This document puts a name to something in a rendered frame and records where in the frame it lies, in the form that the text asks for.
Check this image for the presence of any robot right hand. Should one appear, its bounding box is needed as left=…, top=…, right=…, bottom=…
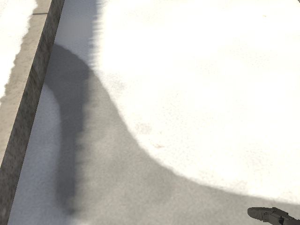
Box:
left=247, top=207, right=300, bottom=225

